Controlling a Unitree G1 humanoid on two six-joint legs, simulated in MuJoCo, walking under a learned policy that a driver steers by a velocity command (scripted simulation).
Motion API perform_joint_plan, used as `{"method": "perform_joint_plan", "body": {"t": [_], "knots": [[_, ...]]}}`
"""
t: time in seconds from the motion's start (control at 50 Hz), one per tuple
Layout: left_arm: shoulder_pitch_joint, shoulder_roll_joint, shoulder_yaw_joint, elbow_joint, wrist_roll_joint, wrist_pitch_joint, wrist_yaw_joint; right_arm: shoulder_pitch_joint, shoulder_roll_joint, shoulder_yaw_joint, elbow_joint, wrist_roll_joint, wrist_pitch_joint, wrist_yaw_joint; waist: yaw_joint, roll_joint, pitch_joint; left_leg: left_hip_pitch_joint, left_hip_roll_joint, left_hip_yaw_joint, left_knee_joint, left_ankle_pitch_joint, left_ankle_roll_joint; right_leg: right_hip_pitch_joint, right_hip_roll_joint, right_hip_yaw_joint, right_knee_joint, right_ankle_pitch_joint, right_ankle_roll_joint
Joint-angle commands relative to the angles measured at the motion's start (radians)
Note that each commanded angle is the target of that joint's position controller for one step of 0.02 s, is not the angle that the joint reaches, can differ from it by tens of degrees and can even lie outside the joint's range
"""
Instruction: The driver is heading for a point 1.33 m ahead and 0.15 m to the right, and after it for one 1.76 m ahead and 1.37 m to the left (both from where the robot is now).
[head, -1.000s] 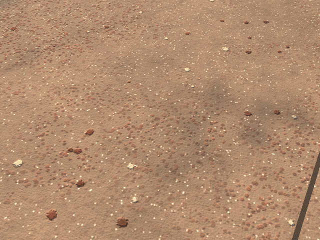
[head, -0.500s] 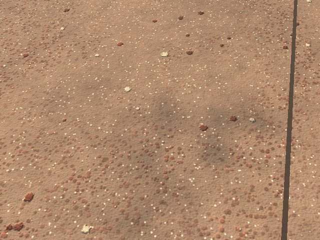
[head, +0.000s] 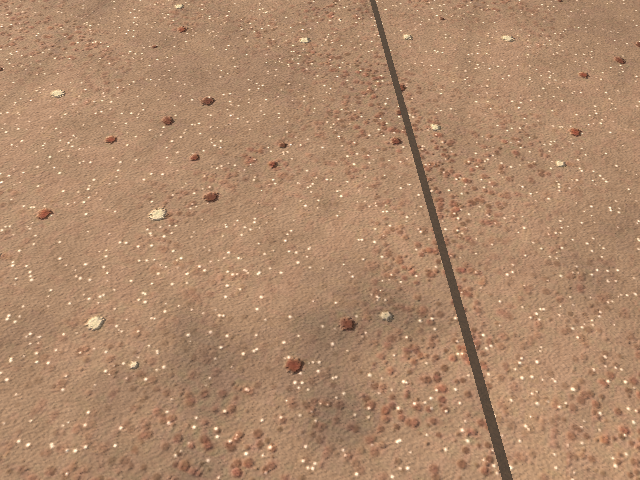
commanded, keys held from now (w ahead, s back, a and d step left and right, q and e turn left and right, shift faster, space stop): w+e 0.48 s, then w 0.18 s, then w+q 0.34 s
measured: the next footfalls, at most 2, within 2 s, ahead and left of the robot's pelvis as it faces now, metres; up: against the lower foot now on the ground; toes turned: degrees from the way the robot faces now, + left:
right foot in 0.28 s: +0.31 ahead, -0.16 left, +0.00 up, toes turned -13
left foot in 0.78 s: +0.64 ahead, -0.05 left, +0.00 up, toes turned -21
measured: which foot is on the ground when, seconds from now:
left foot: down 0.00-0.28, up 0.30-0.76, down 0.78-1.00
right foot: up 0.00-0.26, down 0.28-0.80, up 0.82-1.00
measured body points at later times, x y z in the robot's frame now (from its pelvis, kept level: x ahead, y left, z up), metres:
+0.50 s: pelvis +0.27 -0.08 +0.00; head +0.31 -0.11 +0.45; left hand +0.45 +0.16 -0.10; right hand +0.36 -0.39 -0.10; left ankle +0.37 +0.09 -0.66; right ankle +0.27 -0.15 -0.74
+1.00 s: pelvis +0.57 -0.10 +0.00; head +0.60 -0.10 +0.45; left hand +0.80 +0.10 -0.10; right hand +0.55 -0.39 -0.11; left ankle +0.61 -0.03 -0.74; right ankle +0.55 -0.27 -0.67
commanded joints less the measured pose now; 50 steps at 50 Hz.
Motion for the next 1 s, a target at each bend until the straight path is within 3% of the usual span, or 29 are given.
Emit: {"method": "perform_joint_plan", "body": {"t": [0.02,0.1,0.18,0.22,0.24,0.26,0.28,0.3,0.32,0.34,0.36,0.38,0.4,0.42,0.48,0.58,0.64,0.7,0.74,0.76,0.78,0.8,0.82,0.84,0.86,0.88,0.9,0.92,1.0], "knots": [[-0.029,0.030,0.005,-0.080,0.004,-0.009,-0.006,-0.050,-0.155,-0.038,-0.048,0.000,-0.016,-0.005,0.017,0.126,-0.005,0.087,0.288,-0.175,-0.201,0.209,0.165,-0.113,-0.050,0.037,-0.094,0.116,0.013],[-0.148,0.007,-0.008,-0.101,0.003,-0.024,-0.032,-0.031,-0.182,-0.041,-0.020,0.008,-0.001,-0.012,-0.028,0.114,0.026,0.116,0.260,-0.034,-0.199,0.261,0.128,-0.058,-0.033,-0.033,-0.328,0.295,-0.001],[-0.236,0.011,-0.009,-0.140,-0.003,-0.026,-0.056,0.017,-0.219,-0.051,0.011,0.028,0.020,-0.011,-0.047,0.116,0.060,0.212,0.296,0.022,-0.169,0.341,0.107,-0.033,-0.010,-0.090,-0.456,0.240,-0.041],[-0.212,0.041,0.007,-0.148,0.003,-0.022,-0.061,0.011,-0.248,-0.060,0.013,0.038,0.032,-0.015,-0.010,0.141,0.029,0.258,0.303,0.061,-0.068,0.637,0.088,0.051,0.041,-0.138,-0.485,0.138,-0.081],[-0.155,0.067,0.021,-0.140,0.006,-0.018,-0.059,0.009,-0.265,-0.065,0.012,0.043,0.039,-0.019,0.030,0.160,-0.015,0.269,0.299,0.080,0.035,0.814,0.078,0.139,0.081,-0.166,-0.490,0.087,-0.105],[-0.022,0.105,0.045,-0.108,0.005,-0.014,-0.054,-0.004,-0.268,-0.065,0.009,0.048,0.047,-0.023,0.111,0.151,-0.085,0.233,0.278,0.108,0.212,0.902,0.059,0.317,0.126,-0.186,-0.541,0.110,-0.139],[0.158,0.166,0.079,-0.061,0.002,-0.005,-0.038,0.002,-0.238,-0.053,0.001,0.041,0.046,-0.028,0.198,0.112,-0.174,0.063,0.242,0.122,0.462,0.780,0.022,0.608,0.130,-0.132,-0.578,0.161,-0.181],[0.197,0.282,0.099,-0.050,-0.007,-0.003,-0.019,0.081,-0.101,-0.008,-0.049,-0.014,0.032,-0.018,0.123,-0.166,-0.256,-0.376,0.110,0.102,0.836,-0.102,-0.037,0.980,-0.138,0.325,-0.579,0.155,-0.319],[0.208,0.269,0.084,-0.089,-0.004,-0.023,-0.027,0.047,-0.112,0.007,-0.083,0.002,-0.008,-0.005,0.133,-0.164,-0.445,-0.569,-0.013,-0.141,1.036,-0.416,-0.048,1.101,-0.276,0.791,-0.768,-0.065,-0.454],[0.191,0.192,0.061,-0.075,0.006,-0.038,-0.035,-0.084,-0.196,-0.017,-0.109,0.046,-0.029,0.004,0.175,-0.052,-0.330,-0.665,0.043,-0.200,1.048,-0.317,-0.032,1.030,-0.247,0.671,-0.822,-0.052,-0.382],[0.146,0.166,0.051,-0.067,0.006,-0.048,-0.035,-0.117,-0.185,-0.011,-0.125,0.050,-0.041,0.005,0.141,-0.025,-0.206,-0.664,0.080,-0.187,0.970,-0.225,-0.018,0.884,-0.209,0.540,-0.827,0.021,-0.347],[0.075,0.137,0.041,-0.075,0.005,-0.050,-0.032,-0.111,-0.177,-0.010,-0.109,0.026,-0.042,-0.004,0.091,0.041,-0.138,-0.602,0.117,-0.187,0.887,-0.165,-0.025,0.735,-0.165,0.435,-0.827,0.125,-0.315],[0.023,0.113,0.031,-0.087,0.013,-0.050,-0.029,-0.093,-0.186,-0.017,-0.101,0.008,-0.034,-0.007,0.051,0.027,-0.104,-0.527,0.140,-0.190,0.823,-0.126,-0.034,0.622,-0.132,0.364,-0.843,0.224,-0.303],[-0.002,0.107,0.027,-0.095,0.021,-0.051,-0.025,-0.076,-0.187,-0.019,-0.098,0.004,-0.022,-0.005,0.027,0.006,-0.093,-0.475,0.146,-0.190,0.796,-0.103,-0.044,0.551,-0.112,0.337,-0.866,0.268,-0.301],[0.009,0.120,0.030,-0.073,0.016,-0.057,-0.007,-0.088,-0.144,-0.009,-0.098,-0.009,0.003,-0.006,0.016,0.014,-0.070,-0.439,0.132,-0.160,0.677,-0.044,-0.088,0.435,-0.081,0.256,-0.891,0.378,-0.307],[0.079,0.120,0.025,-0.019,0.012,-0.053,0.012,-0.259,-0.083,0.020,-0.125,0.000,-0.001,0.011,0.094,-0.020,-0.028,-0.363,0.085,-0.132,0.308,0.296,-0.103,0.386,-0.023,0.140,-0.889,0.279,-0.234],[0.134,0.133,0.026,0.018,0.006,-0.054,0.008,-0.328,-0.105,0.016,-0.146,0.016,-0.010,0.024,0.126,-0.026,0.000,-0.353,0.070,-0.142,0.216,0.330,-0.078,0.441,-0.068,0.186,-0.869,0.208,-0.229],[0.150,0.136,0.027,0.044,0.010,-0.048,0.008,-0.321,-0.132,0.006,-0.154,0.018,-0.015,0.035,0.117,-0.049,0.014,-0.388,0.068,-0.143,0.166,0.230,-0.027,0.567,-0.133,0.227,-0.817,0.254,-0.213],[0.138,0.140,0.028,0.055,0.012,-0.040,0.009,-0.269,-0.145,-0.002,-0.145,0.019,-0.016,0.037,0.086,-0.065,0.007,-0.335,0.049,-0.110,0.145,0.143,0.017,0.622,-0.145,0.210,-0.761,0.419,-0.189],[0.125,0.131,0.024,0.054,0.014,-0.037,0.010,-0.181,-0.165,-0.015,-0.120,0.016,-0.016,0.034,0.039,-0.048,-0.045,-0.215,0.015,-0.079,0.117,0.145,0.047,0.631,-0.105,0.164,-0.651,0.597,-0.166],[0.126,0.106,0.012,0.046,0.024,-0.035,0.015,-0.045,-0.203,-0.031,-0.091,0.009,-0.017,0.031,-0.020,-0.010,-0.163,0.000,0.063,-0.135,0.150,0.211,0.095,0.570,-0.053,0.104,-0.450,0.638,-0.134],[0.220,0.056,-0.006,0.023,0.028,-0.045,0.017,0.077,-0.292,-0.052,-0.082,-0.005,-0.016,0.032,-0.016,0.185,-0.329,0.366,0.263,-0.498,0.144,0.169,0.243,0.268,0.070,0.030,-0.094,0.354,-0.058],[0.243,0.045,-0.015,0.023,0.027,-0.061,0.015,0.130,-0.265,-0.051,-0.052,0.025,-0.007,0.044,-0.022,0.378,-0.366,0.514,0.367,-0.876,-0.039,-0.062,0.339,0.006,0.166,0.027,0.133,-0.243,-0.006],[0.153,0.117,-0.002,0.005,0.008,-0.075,0.006,0.088,-0.202,-0.031,-0.065,0.043,-0.002,0.043,-0.038,0.253,-0.245,0.457,0.358,-0.864,-0.076,-0.232,0.292,-0.120,0.100,0.086,0.202,-0.232,-0.017],[0.050,0.120,-0.003,-0.017,-0.001,-0.086,0.001,0.039,-0.174,-0.023,-0.082,0.029,0.006,0.037,-0.043,0.155,-0.142,0.335,0.318,-0.735,-0.083,-0.208,0.256,-0.136,0.061,0.066,0.184,-0.156,-0.025],[-0.010,0.106,-0.006,-0.033,0.014,-0.095,-0.001,0.004,-0.166,-0.019,-0.088,0.016,0.013,0.034,-0.024,0.087,-0.054,0.207,0.276,-0.639,-0.101,-0.101,0.242,-0.131,0.032,0.045,0.109,-0.104,-0.027],[-0.016,0.101,-0.001,-0.036,0.033,-0.098,0.001,-0.015,-0.148,-0.012,-0.095,0.010,0.014,0.029,0.003,0.080,-0.039,0.138,0.243,-0.581,-0.114,-0.005,0.230,-0.085,0.003,0.047,0.026,-0.056,-0.024],[-0.003,0.088,-0.001,-0.037,0.040,-0.098,0.001,-0.025,-0.144,-0.010,-0.102,0.007,0.015,0.025,0.024,0.108,-0.042,0.098,0.213,-0.547,-0.129,0.066,0.227,-0.036,-0.004,0.040,-0.026,-0.032,-0.015],[-0.037,0.046,-0.014,-0.044,0.043,-0.087,0.007,-0.004,-0.176,-0.022,-0.090,0.022,0.019,0.004,0.033,0.132,-0.040,0.011,0.174,-0.441,-0.155,0.229,0.240,0.010,0.010,0.001,-0.232,0.036,0.040]]}}
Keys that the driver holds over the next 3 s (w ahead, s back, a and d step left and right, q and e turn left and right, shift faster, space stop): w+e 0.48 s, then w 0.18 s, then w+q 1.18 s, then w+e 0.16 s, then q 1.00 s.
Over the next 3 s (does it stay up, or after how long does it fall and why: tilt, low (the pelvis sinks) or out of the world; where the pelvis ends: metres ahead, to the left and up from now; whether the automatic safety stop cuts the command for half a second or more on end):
stays up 1.28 -0.06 0.00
